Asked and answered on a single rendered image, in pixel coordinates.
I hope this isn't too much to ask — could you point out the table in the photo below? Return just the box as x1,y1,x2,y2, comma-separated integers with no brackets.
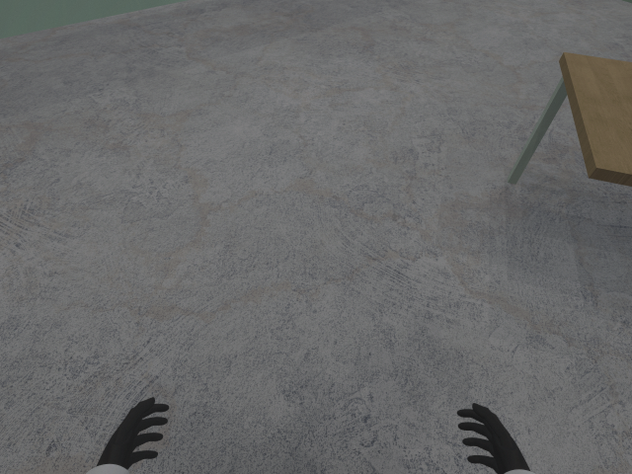
508,52,632,187

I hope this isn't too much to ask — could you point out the robot right hand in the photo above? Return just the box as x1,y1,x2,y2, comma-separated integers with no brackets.
457,403,530,474

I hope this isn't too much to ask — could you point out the robot left hand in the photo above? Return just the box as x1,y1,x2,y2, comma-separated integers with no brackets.
96,397,169,470

